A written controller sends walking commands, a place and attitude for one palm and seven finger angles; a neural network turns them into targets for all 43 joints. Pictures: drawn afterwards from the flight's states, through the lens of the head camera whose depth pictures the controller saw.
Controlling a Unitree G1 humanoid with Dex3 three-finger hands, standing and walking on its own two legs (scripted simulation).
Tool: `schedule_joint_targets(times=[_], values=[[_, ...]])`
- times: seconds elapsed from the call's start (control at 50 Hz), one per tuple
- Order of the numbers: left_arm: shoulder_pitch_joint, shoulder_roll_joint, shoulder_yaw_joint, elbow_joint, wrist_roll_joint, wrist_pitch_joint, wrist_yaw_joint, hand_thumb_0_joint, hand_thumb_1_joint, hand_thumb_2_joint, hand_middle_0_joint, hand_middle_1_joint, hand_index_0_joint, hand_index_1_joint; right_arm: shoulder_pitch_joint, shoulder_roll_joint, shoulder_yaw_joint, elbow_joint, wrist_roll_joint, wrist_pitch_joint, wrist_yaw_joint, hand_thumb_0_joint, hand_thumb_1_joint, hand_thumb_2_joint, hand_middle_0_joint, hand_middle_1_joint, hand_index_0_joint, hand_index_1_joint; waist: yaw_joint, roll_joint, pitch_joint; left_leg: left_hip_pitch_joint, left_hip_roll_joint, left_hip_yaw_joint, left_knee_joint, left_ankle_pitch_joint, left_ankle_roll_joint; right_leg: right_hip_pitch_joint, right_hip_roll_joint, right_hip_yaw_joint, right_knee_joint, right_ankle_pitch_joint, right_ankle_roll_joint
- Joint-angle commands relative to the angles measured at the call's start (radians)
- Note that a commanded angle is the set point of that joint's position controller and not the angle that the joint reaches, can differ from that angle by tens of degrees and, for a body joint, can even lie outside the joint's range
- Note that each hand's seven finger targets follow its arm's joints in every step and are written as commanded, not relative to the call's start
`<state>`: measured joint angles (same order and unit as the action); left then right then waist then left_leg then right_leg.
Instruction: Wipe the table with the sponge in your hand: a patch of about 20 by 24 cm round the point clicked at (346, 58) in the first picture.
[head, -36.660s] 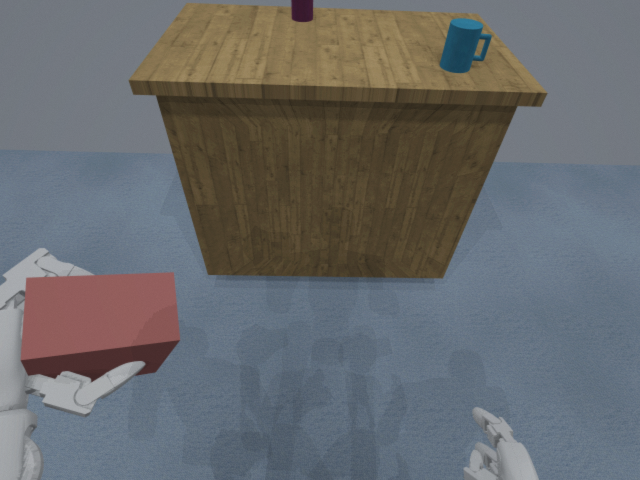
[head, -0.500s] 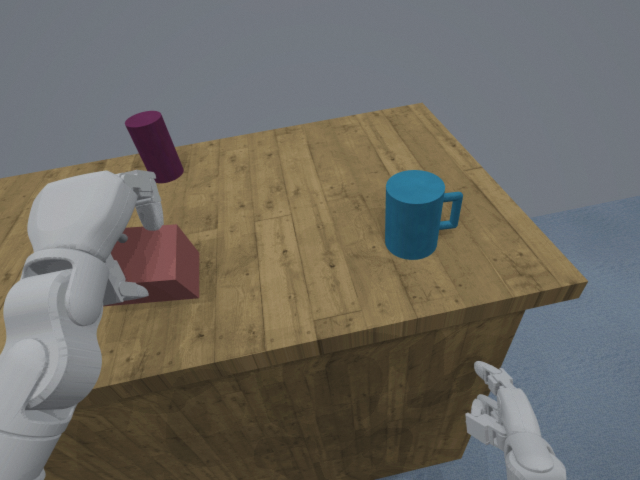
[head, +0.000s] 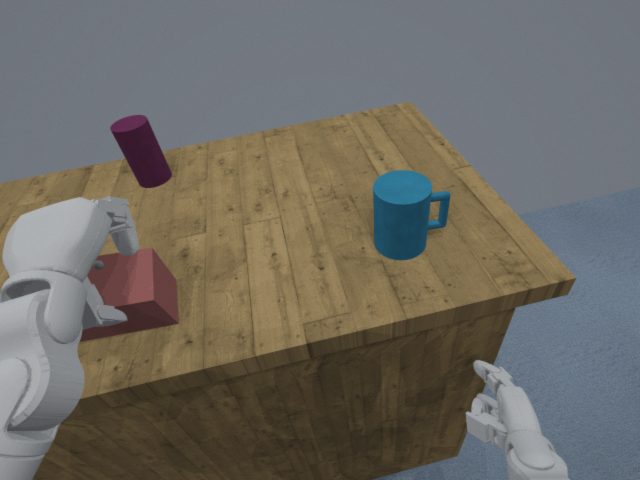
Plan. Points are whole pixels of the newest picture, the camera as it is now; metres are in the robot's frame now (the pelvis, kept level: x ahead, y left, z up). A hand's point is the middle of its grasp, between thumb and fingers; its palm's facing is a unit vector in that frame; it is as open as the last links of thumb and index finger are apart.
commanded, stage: lower the sponge onto the table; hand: left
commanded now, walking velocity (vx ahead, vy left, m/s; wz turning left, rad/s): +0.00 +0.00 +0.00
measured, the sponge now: (112, 302) +0.25 +0.31 +0.13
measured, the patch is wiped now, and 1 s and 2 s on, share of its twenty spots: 0.40 0.40 0.45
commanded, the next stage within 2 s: wipe forward along the first lane in 0.88 s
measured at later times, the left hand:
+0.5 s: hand (107, 274) +0.24 +0.28 +0.19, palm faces +0.18 -0.06 -0.98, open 9.5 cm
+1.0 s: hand (114, 274) +0.25 +0.28 +0.18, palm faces +0.16 -0.04 -0.99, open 9.6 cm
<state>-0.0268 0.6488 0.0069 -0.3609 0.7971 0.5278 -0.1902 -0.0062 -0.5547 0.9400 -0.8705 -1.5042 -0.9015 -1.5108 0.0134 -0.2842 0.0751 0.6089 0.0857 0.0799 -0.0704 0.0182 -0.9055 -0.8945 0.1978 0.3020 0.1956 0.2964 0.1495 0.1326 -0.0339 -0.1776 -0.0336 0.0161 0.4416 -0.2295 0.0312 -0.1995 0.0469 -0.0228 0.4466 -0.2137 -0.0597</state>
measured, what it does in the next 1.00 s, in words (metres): stands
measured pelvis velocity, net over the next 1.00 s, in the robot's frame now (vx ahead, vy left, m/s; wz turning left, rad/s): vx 0.00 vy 0.00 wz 0.00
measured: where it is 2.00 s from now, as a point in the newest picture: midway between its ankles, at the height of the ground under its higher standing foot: outside the picture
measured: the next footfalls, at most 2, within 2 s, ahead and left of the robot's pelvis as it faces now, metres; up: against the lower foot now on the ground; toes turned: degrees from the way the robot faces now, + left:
none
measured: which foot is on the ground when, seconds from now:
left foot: down 0.00-1.00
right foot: down 0.00-1.00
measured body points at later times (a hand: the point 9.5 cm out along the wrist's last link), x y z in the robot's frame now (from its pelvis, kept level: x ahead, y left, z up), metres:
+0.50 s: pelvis +0.00 +0.00 +0.00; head -0.02 -0.06 +0.44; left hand +0.23 +0.28 +0.24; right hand +0.25 -0.20 -0.08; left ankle +0.01 +0.10 -0.74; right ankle +0.02 -0.08 -0.74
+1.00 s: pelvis +0.00 +0.00 +0.00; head -0.02 -0.06 +0.45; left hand +0.24 +0.28 +0.23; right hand +0.25 -0.19 -0.08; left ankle +0.01 +0.10 -0.74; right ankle +0.02 -0.08 -0.74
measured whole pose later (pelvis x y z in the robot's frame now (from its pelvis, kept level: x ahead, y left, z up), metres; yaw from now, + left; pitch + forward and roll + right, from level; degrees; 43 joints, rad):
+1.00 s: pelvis +0.00 +0.00 +0.00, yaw +0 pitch -2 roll +0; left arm 0.01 0.59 0.00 -0.32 0.86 0.47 -0.17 -0.02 -0.60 0.99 -0.88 -1.53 -0.91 -1.57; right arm 0.05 -0.28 0.08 0.60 0.07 0.07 -0.07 0.02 -0.90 -0.89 0.20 0.30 0.20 0.30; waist 0.13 0.14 -0.05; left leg -0.19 -0.03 0.01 0.45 -0.24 0.03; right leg -0.21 0.05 -0.02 0.45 -0.22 -0.06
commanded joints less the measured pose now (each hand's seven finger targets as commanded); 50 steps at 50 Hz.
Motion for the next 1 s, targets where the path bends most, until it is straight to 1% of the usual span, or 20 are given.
schedule_joint_targets(times=[0.0, 0.02, 0.08, 0.12, 0.14, 0.22, 0.24, 0.32, 0.34, 0.38, 0.42, 0.48, 0.52, 0.58, 0.62, 0.64, 0.7, 0.82, 0.9, 0.98], values=[[-0.258, 0.204, 0.087, -0.212, 0.044, -0.032, 0.019, 0.000, 0.100, 1.300, -1.200, -1.600, -1.200, -1.600, -0.237, -0.057, -0.028, -0.203, -0.006, -0.062, -0.012, 0.000, -0.900, -0.900, 0.200, 0.300, 0.200, 0.300, -0.019, -0.067, -0.209, 0.055, 0.016, -0.070, -0.053, 0.191, 0.011, 0.074, -0.056, 0.130, -0.087, 0.092, -0.016], [-0.293, 0.233, 0.109, -0.252, 0.050, -0.039, 0.025, 0.000, 0.100, 1.300, -1.200, -1.600, -1.200, -1.600, -0.280, -0.052, -0.023, -0.216, -0.001, -0.082, -0.011, 0.000, -0.900, -0.900, 0.200, 0.300, 0.200, 0.300, -0.021, -0.023, -0.200, 0.063, 0.020, -0.078, -0.052, 0.169, 0.006, 0.058, -0.043, 0.165, -0.085, 0.060, -0.030], [-0.239, 0.227, 0.119, -0.167, 0.072, -0.038, 0.032, 0.000, 0.100, 1.300, -1.200, -1.600, -1.200, -1.600, -0.228, -0.057, -0.024, -0.194, -0.020, -0.061, -0.013, 0.000, -0.900, -0.900, 0.200, 0.300, 0.200, 0.300, -0.010, -0.073, -0.197, 0.041, 0.015, -0.074, -0.057, 0.205, 0.008, 0.083, -0.048, 0.122, -0.083, 0.098, -0.025], [-0.252, 0.281, 0.175, -0.141, 0.071, -0.030, 0.042, 0.000, 0.100, 1.300, -1.200, -1.600, -1.200, -1.600, -0.254, -0.060, -0.024, -0.191, -0.010, -0.070, -0.011, 0.000, -0.900, -0.900, 0.200, 0.300, 0.200, 0.300, -0.007, -0.081, -0.172, 0.030, 0.020, -0.076, -0.049, 0.178, 0.003, 0.064, -0.038, 0.176, -0.087, 0.063, -0.033], [-0.214, 0.221, 0.132, -0.087, 0.066, -0.023, 0.038, 0.000, 0.100, 1.300, -1.200, -1.600, -1.200, -1.600, -0.220, -0.056, -0.020, -0.193, -0.016, -0.061, -0.014, 0.000, -0.900, -0.900, 0.200, 0.300, 0.200, 0.300, -0.006, -0.111, -0.155, 0.000, 0.019, -0.065, -0.052, 0.171, 0.003, 0.073, -0.051, 0.127, -0.080, 0.058, -0.023], [-0.193, 0.266, 0.183, -0.120, 0.052, -0.024, 0.042, 0.000, 0.100, 1.300, -1.200, -1.600, -1.200, -1.600, -0.261, -0.061, -0.023, -0.193, -0.009, -0.058, 0.000, 0.000, -0.900, -0.900, 0.200, 0.300, 0.200, 0.300, 0.004, -0.051, -0.159, 0.010, 0.019, -0.069, -0.048, 0.179, -0.001, 0.063, -0.039, 0.164, -0.084, 0.070, -0.032], [-0.156, 0.204, 0.135, -0.100, 0.049, -0.021, 0.036, 0.000, 0.100, 1.300, -1.200, -1.600, -1.200, -1.600, -0.234, -0.057, -0.020, -0.200, -0.014, -0.052, -0.002, 0.000, -0.900, -0.900, 0.200, 0.300, 0.200, 0.300, 0.003, -0.077, -0.173, -0.009, 0.016, -0.060, -0.044, 0.192, 0.002, 0.090, -0.052, 0.123, -0.068, 0.094, -0.024], [-0.134, 0.244, 0.166, -0.167, 0.053, -0.027, 0.032, 0.000, 0.100, 1.300, -1.200, -1.600, -1.200, -1.600, -0.267, -0.060, -0.022, -0.208, -0.010, -0.055, 0.005, 0.000, -0.900, -0.900, 0.200, 0.300, 0.200, 0.300, -0.002, -0.063, -0.171, 0.013, 0.016, -0.065, -0.031, 0.192, 0.006, 0.068, -0.042, 0.173, -0.081, 0.095, -0.027], [-0.093, 0.195, 0.130, -0.134, 0.053, -0.025, 0.027, 0.000, 0.100, 1.300, -1.200, -1.600, -1.200, -1.600, -0.229, -0.057, -0.023, -0.210, -0.016, -0.050, -0.001, 0.000, -0.900, -0.900, 0.200, 0.300, 0.200, 0.300, -0.005, -0.090, -0.173, -0.001, 0.015, -0.054, -0.026, 0.196, 0.009, 0.083, -0.056, 0.135, -0.071, 0.104, -0.019], [-0.106, 0.220, 0.143, -0.113, 0.055, -0.029, 0.026, 0.000, 0.100, 1.300, -1.200, -1.600, -1.200, -1.600, -0.219, -0.066, -0.025, -0.194, -0.018, -0.039, -0.003, 0.000, -0.900, -0.900, 0.200, 0.300, 0.200, 0.300, -0.012, -0.107, -0.144, 0.001, 0.015, -0.058, -0.030, 0.179, 0.010, 0.058, -0.054, 0.135, -0.092, 0.086, -0.014], [-0.128, 0.243, 0.162, -0.133, 0.057, -0.036, 0.032, 0.000, 0.100, 1.300, -1.200, -1.600, -1.200, -1.600, -0.247, -0.064, -0.027, -0.204, -0.009, -0.058, -0.005, 0.000, -0.900, -0.900, 0.200, 0.300, 0.200, 0.300, -0.015, -0.092, -0.135, 0.004, 0.018, -0.062, -0.026, 0.147, 0.007, 0.040, -0.046, 0.183, -0.097, 0.037, -0.021], [-0.118, 0.188, 0.110, -0.104, 0.059, -0.042, 0.029, 0.000, 0.100, 1.300, -1.200, -1.600, -1.200, -1.600, -0.213, -0.066, -0.026, -0.194, -0.016, -0.046, -0.011, 0.000, -0.900, -0.900, 0.200, 0.300, 0.200, 0.300, -0.020, -0.082, -0.124, 0.007, 0.015, -0.059, -0.037, 0.149, 0.010, 0.033, -0.053, 0.129, -0.101, 0.044, -0.014], [-0.117, 0.205, 0.130, -0.145, 0.057, -0.048, 0.036, 0.000, 0.100, 1.300, -1.200, -1.600, -1.200, -1.600, -0.247, -0.060, -0.029, -0.208, -0.006, -0.066, -0.008, 0.000, -0.900, -0.900, 0.200, 0.300, 0.200, 0.300, -0.015, -0.051, -0.125, 0.014, 0.018, -0.067, -0.033, 0.131, 0.006, 0.022, -0.043, 0.173, -0.099, 0.016, -0.024], [-0.089, 0.176, 0.106, -0.091, 0.060, -0.046, 0.036, 0.000, 0.100, 1.300, -1.200, -1.600, -1.200, -1.600, -0.207, -0.066, -0.030, -0.194, -0.017, -0.052, -0.011, 0.000, -0.900, -0.900, 0.200, 0.300, 0.200, 0.300, -0.016, -0.089, -0.122, -0.002, 0.016, -0.060, -0.037, 0.147, 0.009, 0.042, -0.053, 0.128, -0.095, 0.049, -0.015], [-0.102, 0.199, 0.130, -0.126, 0.061, -0.053, 0.041, 0.000, 0.100, 1.300, -1.200, -1.600, -1.200, -1.600, -0.239, -0.064, -0.031, -0.206, -0.008, -0.069, -0.006, 0.000, -0.900, -0.900, 0.200, 0.300, 0.200, 0.300, -0.017, -0.082, -0.125, 0.007, 0.018, -0.066, -0.033, 0.137, 0.006, 0.032, -0.040, 0.169, -0.095, 0.028, -0.022], [-0.058, 0.149, 0.094, -0.090, 0.055, -0.049, 0.038, 0.000, 0.100, 1.300, -1.200, -1.600, -1.200, -1.600, -0.205, -0.062, -0.030, -0.208, -0.016, -0.066, -0.011, 0.000, -0.900, -0.900, 0.200, 0.300, 0.200, 0.300, -0.014, -0.107, -0.126, -0.011, 0.017, -0.058, -0.030, 0.133, 0.009, 0.046, -0.054, 0.131, -0.085, 0.028, -0.014], [-0.100, 0.185, 0.113, -0.054, 0.062, -0.048, 0.039, 0.000, 0.100, 1.300, -1.200, -1.600, -1.200, -1.600, -0.194, -0.071, -0.034, -0.189, -0.015, -0.052, -0.013, 0.000, -0.900, -0.900, 0.200, 0.300, 0.200, 0.300, -0.022, -0.130, -0.101, -0.007, 0.017, -0.057, -0.039, 0.110, 0.009, 0.021, -0.052, 0.136, -0.107, -0.004, -0.006], [-0.104, 0.146, 0.078, -0.071, 0.072, -0.055, 0.037, 0.000, 0.100, 1.300, -1.200, -1.600, -1.200, -1.600, -0.228, -0.062, -0.027, -0.203, -0.009, -0.069, -0.006, 0.000, -0.900, -0.900, 0.200, 0.300, 0.200, 0.300, -0.023, -0.085, -0.098, 0.005, 0.019, -0.063, -0.043, 0.103, 0.007, 0.007, -0.038, 0.150, -0.107, -0.012, -0.017], [-0.096, 0.134, 0.063, 0.001, 0.079, -0.053, 0.035, 0.000, 0.100, 1.300, -1.200, -1.600, -1.200, -1.600, -0.179, -0.072, -0.029, -0.186, -0.015, -0.052, -0.011, 0.000, -0.900, -0.900, 0.200, 0.300, 0.200, 0.300, -0.029, -0.145, -0.088, -0.007, 0.018, -0.054, -0.050, 0.096, 0.012, 0.011, -0.045, 0.113, -0.114, -0.017, -0.003], [-0.084, 0.097, 0.033, -0.001, 0.085, -0.054, 0.033, 0.000, 0.100, 1.300, -1.200, -1.600, -1.200, -1.600, -0.183, -0.072, -0.027, -0.189, -0.017, -0.054, -0.004, 0.000, -0.900, -0.900, 0.200, 0.300, 0.200, 0.300, -0.029, -0.127, -0.110, -0.002, 0.017, -0.056, -0.051, 0.131, 0.011, 0.032, -0.043, 0.099, -0.101, 0.042, -0.009]])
